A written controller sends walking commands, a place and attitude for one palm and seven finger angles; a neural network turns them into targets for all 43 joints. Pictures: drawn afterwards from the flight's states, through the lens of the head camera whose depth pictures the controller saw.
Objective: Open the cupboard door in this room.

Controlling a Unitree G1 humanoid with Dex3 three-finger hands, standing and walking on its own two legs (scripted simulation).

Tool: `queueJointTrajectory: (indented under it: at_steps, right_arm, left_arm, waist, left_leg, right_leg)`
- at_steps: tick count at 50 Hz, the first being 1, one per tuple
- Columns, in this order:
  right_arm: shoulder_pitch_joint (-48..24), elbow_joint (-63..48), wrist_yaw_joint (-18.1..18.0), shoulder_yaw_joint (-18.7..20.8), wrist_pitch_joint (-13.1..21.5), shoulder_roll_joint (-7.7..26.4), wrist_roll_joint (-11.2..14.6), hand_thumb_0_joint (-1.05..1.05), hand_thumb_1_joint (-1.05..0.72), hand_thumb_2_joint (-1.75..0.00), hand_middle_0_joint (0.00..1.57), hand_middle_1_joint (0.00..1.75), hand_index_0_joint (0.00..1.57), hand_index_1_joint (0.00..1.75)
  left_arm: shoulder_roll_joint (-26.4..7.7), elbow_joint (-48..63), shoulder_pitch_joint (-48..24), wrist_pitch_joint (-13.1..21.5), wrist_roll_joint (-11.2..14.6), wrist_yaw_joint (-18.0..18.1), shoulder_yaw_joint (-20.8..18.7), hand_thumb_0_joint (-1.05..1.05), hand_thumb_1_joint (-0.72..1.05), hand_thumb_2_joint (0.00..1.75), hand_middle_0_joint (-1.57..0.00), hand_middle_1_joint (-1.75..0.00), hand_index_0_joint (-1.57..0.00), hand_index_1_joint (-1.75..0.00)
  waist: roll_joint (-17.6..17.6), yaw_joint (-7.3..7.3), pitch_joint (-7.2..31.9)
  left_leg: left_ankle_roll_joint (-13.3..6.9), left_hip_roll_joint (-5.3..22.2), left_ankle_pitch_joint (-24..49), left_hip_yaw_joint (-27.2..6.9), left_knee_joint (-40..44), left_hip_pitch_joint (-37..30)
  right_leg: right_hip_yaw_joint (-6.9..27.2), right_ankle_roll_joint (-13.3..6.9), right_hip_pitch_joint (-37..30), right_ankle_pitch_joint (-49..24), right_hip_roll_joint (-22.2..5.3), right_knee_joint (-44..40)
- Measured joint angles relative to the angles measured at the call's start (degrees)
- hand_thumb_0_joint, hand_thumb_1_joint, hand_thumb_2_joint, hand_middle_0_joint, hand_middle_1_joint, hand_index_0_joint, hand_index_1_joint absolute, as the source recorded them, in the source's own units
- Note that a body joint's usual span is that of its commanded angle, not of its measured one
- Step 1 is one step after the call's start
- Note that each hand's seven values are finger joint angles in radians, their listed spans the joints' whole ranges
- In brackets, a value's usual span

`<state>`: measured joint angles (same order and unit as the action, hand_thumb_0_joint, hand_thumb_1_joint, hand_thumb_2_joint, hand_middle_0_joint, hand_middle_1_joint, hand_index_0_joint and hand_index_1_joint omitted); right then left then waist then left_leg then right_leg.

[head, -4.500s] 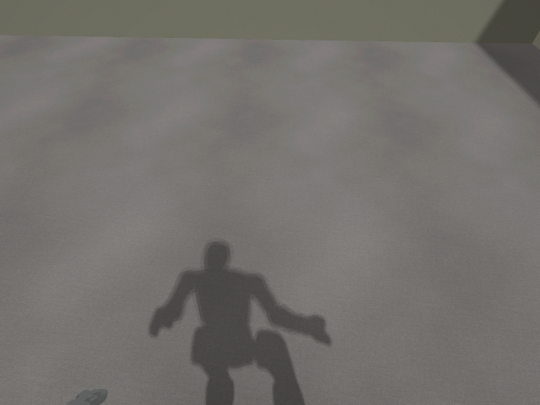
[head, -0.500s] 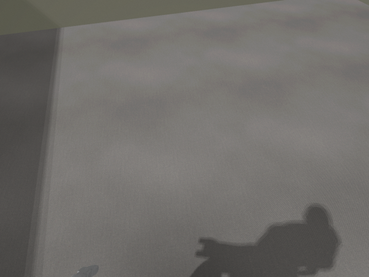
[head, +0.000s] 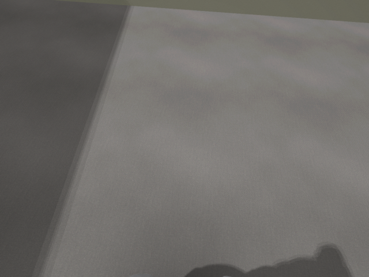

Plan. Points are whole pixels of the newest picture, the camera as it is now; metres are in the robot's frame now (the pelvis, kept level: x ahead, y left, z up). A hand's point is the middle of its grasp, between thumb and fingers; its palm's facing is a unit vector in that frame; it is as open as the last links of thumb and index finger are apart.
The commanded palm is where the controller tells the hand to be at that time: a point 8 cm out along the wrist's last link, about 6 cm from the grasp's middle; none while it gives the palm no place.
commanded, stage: turn or walk to find it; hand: left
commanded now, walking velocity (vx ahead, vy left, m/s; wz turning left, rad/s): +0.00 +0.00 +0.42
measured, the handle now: out of the picture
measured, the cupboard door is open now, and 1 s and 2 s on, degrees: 0 0 0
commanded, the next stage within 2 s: none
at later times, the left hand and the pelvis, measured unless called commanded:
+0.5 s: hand out of the picture +0.01 +0.17 -0.13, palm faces +0.24 -0.93 -0.27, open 7.4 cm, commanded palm none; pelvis -0.02 -0.03 +0.01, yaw +13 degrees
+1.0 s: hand out of the picture -0.09 +0.22 -0.15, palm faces +0.45 -0.85 -0.26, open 7.4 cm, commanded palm none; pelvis -0.06 +0.00 +0.01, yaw +25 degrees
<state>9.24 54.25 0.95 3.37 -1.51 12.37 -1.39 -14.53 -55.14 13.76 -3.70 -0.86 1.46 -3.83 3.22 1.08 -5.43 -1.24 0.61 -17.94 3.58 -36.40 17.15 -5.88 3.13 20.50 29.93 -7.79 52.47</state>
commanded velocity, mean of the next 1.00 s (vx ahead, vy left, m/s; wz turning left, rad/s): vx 0.00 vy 0.00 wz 0.42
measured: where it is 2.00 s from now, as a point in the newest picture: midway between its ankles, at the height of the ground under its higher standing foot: outside the picture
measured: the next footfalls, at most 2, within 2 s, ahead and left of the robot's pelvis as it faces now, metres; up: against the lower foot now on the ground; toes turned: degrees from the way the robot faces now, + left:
right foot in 0.34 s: +0.04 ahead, -0.13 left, +0.00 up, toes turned +5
left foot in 0.74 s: -0.04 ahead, +0.12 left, +0.00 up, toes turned +24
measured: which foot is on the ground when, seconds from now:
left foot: down 0.00-0.34, up 0.36-0.72, down 0.74-1.00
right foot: up 0.00-0.32, down 0.34-0.74, up 0.76-1.00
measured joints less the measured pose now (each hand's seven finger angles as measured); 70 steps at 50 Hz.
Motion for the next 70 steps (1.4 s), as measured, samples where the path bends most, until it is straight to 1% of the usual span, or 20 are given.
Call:
queueJointTrajectory:
  at_steps: [3,6,13,16,18,21,23,26,34,37,40,44,53,56,57,58,60,64,67,70]
  right_arm:
    - [-0.2,-0.6,-0.7,-0.5,0.4,-0.7,-0.2,0.0,-0.91,-0.9,0.2,0.3,0.2,0.3]
    - [-0.3,-0.8,-0.8,-0.9,0.3,-1.0,-0.1,0.0,-0.91,-0.9,0.2,0.3,0.2,0.3]
    - [0.4,-1.0,-0.5,-0.6,-0.3,-0.8,-0.4,0.0,-0.91,-0.9,0.2,0.3,0.21,0.3]
    - [1.2,-1.0,-0.3,-0.1,-0.8,-0.3,-0.3,0.0,-0.91,-0.9,0.2,0.3,0.21,0.3]
    - [1.7,-0.9,-0.2,0.4,-1.2,0.2,0.1,0.0,-0.91,-0.9,0.2,0.3,0.21,0.3]
    - [2.4,-0.1,0.0,1.2,-2.5,1.1,-0.1,0.0,-0.91,-0.9,0.2,0.3,0.2,0.3]
    - [2.6,0.4,0.4,1.6,-2.8,1.6,-0.2,0.0,-0.91,-0.9,0.2,0.3,0.2,0.3]
    - [3.2,0.9,0.6,1.7,-2.8,1.9,-0.2,0.0,-0.91,-0.9,0.2,0.3,0.2,0.3]
    - [2.2,2.2,0.3,0.7,-2.7,1.2,0.4,0.0,-0.91,-0.9,0.2,0.3,0.2,0.3]
    - [1.6,1.3,0.3,0.3,-1.4,1.0,0.4,0.0,-0.91,-0.9,0.2,0.3,0.2,0.3]
    - [0.2,0.6,0.0,-0.2,-0.2,-0.3,0.0,0.0,-0.91,-0.9,0.2,0.3,0.2,0.3]
    - [0.0,-0.1,-0.8,-0.8,0.3,-1.1,-0.2,0.0,-0.91,-0.9,0.2,0.3,0.2,0.3]
    - [0.6,-0.3,-0.6,-0.7,-0.3,-0.8,-0.4,0.0,-0.91,-0.9,0.2,0.3,0.2,0.3]
    - [1.4,-0.3,-0.4,-0.2,-0.8,-0.4,-0.3,0.0,-0.91,-0.9,0.2,0.3,0.21,0.3]
    - [1.8,-0.4,-0.3,0.0,-0.9,-0.2,-0.1,0.0,-0.91,-0.9,0.2,0.3,0.21,0.3]
    - [1.9,-0.2,-0.2,0.4,-1.2,0.3,0.1,0.0,-0.91,-0.9,0.2,0.3,0.21,0.3]
    - [2.2,0.1,-0.1,0.9,-2.0,0.9,0.0,0.0,-0.91,-0.9,0.2,0.3,0.2,0.3]
    - [2.7,0.8,0.4,1.6,-2.7,1.8,-0.2,0.0,-0.91,-0.9,0.2,0.3,0.2,0.3]
    - [3.1,1.3,0.6,1.6,-2.9,1.9,0.0,0.0,-0.91,-0.9,0.2,0.3,0.2,0.3]
    - [2.8,1.8,0.5,1.3,-3.1,1.7,0.1,0.0,-0.91,-0.9,0.2,0.3,0.2,0.3]
  left_arm:
    - [-0.7,-0.7,-0.6,-0.6,0.0,-0.4,-0.5,0.01,0.9,0.89,-0.2,-0.3,-0.2,-0.3]
    - [-0.7,-0.1,-1.2,-0.1,0.1,-0.7,-0.5,0.01,0.9,0.89,-0.2,-0.3,-0.2,-0.3]
    - [1.1,2.1,-2.9,0.6,0.3,-0.6,0.2,0.01,0.9,0.89,-0.2,-0.3,-0.2,-0.3]
    - [2.1,3.2,-3.3,1.5,0.5,-0.5,0.7,0.0,0.9,0.89,-0.2,-0.3,-0.2,-0.3]
    - [2.9,3.8,-3.1,2.5,0.1,-0.4,1.0,0.0,0.9,0.89,-0.2,-0.3,-0.2,-0.3]
    - [4.3,4.2,-2.3,2.7,-0.2,-0.3,1.7,0.0,0.9,0.89,-0.2,-0.3,-0.2,-0.3]
    - [4.8,4.0,-1.6,2.7,-0.2,-0.2,1.9,0.0,0.9,0.89,-0.2,-0.3,-0.21,-0.3]
    - [5.1,3.3,-1.0,2.7,-0.4,-0.1,2.1,0.0,0.9,0.89,-0.21,-0.3,-0.21,-0.3]
    - [3.7,1.9,-0.2,3.0,-0.8,-0.3,1.7,0.0,0.9,0.89,-0.21,-0.3,-0.21,-0.3]
    - [2.3,1.3,0.5,2.3,-0.3,-0.4,1.0,0.0,0.9,0.89,-0.21,-0.3,-0.21,-0.3]
    - [0.5,0.0,0.4,0.4,0.0,-0.1,0.2,0.0,0.9,0.89,-0.21,-0.3,-0.21,-0.3]
    - [-0.2,-0.9,-0.6,-0.4,0.1,-0.5,-0.2,0.01,0.9,0.89,-0.2,-0.3,-0.2,-0.3]
    - [1.4,2.0,-3.6,0.7,0.4,-0.6,0.4,0.01,0.9,0.89,-0.2,-0.3,-0.2,-0.3]
    - [2.2,3.2,-3.9,1.6,0.5,-0.5,0.8,0.0,0.9,0.89,-0.2,-0.3,-0.2,-0.3]
    - [2.4,3.6,-3.7,2.2,0.4,-0.5,1.0,0.0,0.9,0.89,-0.2,-0.3,-0.2,-0.3]
    - [3.0,3.7,-3.8,2.7,0.1,-0.3,1.1,0.0,0.9,0.89,-0.2,-0.3,-0.2,-0.3]
    - [3.9,4.0,-3.3,3.0,-0.1,-0.3,1.6,0.0,0.9,0.89,-0.2,-0.3,-0.2,-0.3]
    - [4.9,3.5,-1.8,2.8,-0.2,-0.1,2.0,0.0,0.9,0.89,-0.2,-0.3,-0.21,-0.3]
    - [4.9,2.9,-1.3,2.8,-0.5,-0.1,2.1,0.0,0.9,0.89,-0.21,-0.3,-0.21,-0.3]
    - [4.5,2.4,-0.9,2.9,-0.7,-0.2,2.1,0.0,0.9,0.89,-0.21,-0.3,-0.21,-0.3]
  waist:
    - [-0.7,-0.21,0.5]
    - [-1.6,-0.19,0.9]
    - [-3.7,-1.33,1.8]
    - [-4.6,-1.73,2.2]
    - [-5.4,-1.53,2.4]
    - [-6.2,-1.44,2.4]
    - [-6.2,-1.6,2.2]
    - [-5.7,-2.01,1.9]
    - [-2.7,-0.63,0.5]
    - [-1.8,-0.42,0.8]
    - [0.1,0.23,0.3]
    - [-0.8,-0.21,0.8]
    - [-3.8,-1.46,1.6]
    - [-4.7,-1.8,2.1]
    - [-4.8,-1.69,2.4]
    - [-5.7,-1.65,2.2]
    - [-6.3,-1.68,2.1]
    - [-6.2,-1.94,1.9]
    - [-5.2,-2.03,1.6]
    - [-4.0,-1.51,1.0]
  left_leg:
    - [-0.4,-0.3,1.9,-1.4,3.3,-0.7]
    - [-0.7,-0.8,4.4,-2.7,6.8,-1.5]
    - [-0.2,-2.3,6.9,-5.7,8.8,-0.8]
    - [0.7,-3.0,6.7,-7.2,6.9,0.9]
    - [1.3,-3.5,3.2,-7.9,2.4,3.4]
    - [1.8,-4.0,-6.1,-7.4,-13.9,8.7]
    - [2.4,-3.2,-5.1,-6.4,-23.2,11.1]
    - [3.6,-1.3,-3.8,-5.1,-27.5,11.4]
    - [4.2,1.2,-7.0,-1.5,-9.3,2.7]
    - [2.7,1.1,1.4,-0.3,2.4,-2.0]
    - [0.1,-0.1,0.0,0.3,0.7,-1.1]
    - [-0.5,-0.5,1.8,-1.1,4.5,-2.2]
    - [-0.3,-2.1,5.8,-4.8,8.3,-1.5]
    - [0.5,-2.7,5.6,-6.2,6.3,0.4]
    - [0.9,-3.1,5.1,-6.6,4.7,1.6]
    - [1.3,-3.1,1.6,-7.1,1.5,3.0]
    - [1.7,-3.7,-5.6,-7.3,-9.3,6.7]
    - [3.0,-2.3,-5.1,-5.5,-26.2,11.3]
    - [4.0,-0.5,-4.9,-4.3,-26.4,10.4]
    - [4.4,0.8,-6.7,-3.1,-20.1,7.4]
  right_leg:
    - [2.2,0.2,3.8,-2.6,1.7,7.9]
    - [3.1,0.7,4.5,-4.8,2.6,7.2]
    - [3.9,0.5,0.6,-4.7,4.6,-4.7]
    - [3.5,0.1,-3.8,-9.3,5.7,-14.9]
    - [2.8,-1.7,-5.7,-11.8,5.9,-19.8]
    - [0.9,-4.0,-6.1,-11.8,5.2,-19.3]
    - [-0.1,-4.2,-7.3,-12.5,4.7,-20.9]
    - [-1.8,-4.1,-8.6,-13.2,3.7,-22.5]
    - [-5.7,-2.6,-7.9,-12.2,0.4,-20.3]
    - [-7.0,-1.2,-5.8,-10.0,-1.0,-15.6]
    - [-1.9,0.0,-0.3,-0.5,-0.2,-2.6]
    - [1.5,0.5,4.1,-2.9,2.1,7.1]
    - [3.5,0.6,0.4,-4.7,4.4,-5.0]
    - [3.1,0.2,-4.4,-9.9,5.4,-15.9]
    - [2.8,-1.2,-5.9,-11.7,5.4,-19.8]
    - [2.2,-2.7,-5.9,-12.1,5.7,-19.8]
    - [0.9,-3.9,-6.1,-11.8,5.2,-19.2]
    - [-1.2,-3.8,-8.1,-12.7,4.0,-21.6]
    - [-2.7,-3.5,-8.9,-13.0,2.9,-22.4]
    - [-4.0,-3.1,-8.7,-12.9,1.7,-22.0]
